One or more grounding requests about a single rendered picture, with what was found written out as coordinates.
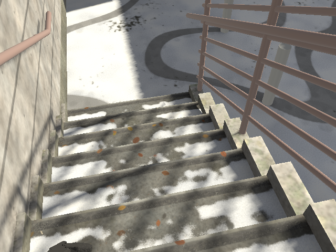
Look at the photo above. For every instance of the left robot hand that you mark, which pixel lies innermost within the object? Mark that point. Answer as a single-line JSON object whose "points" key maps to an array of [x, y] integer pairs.
{"points": [[71, 247]]}

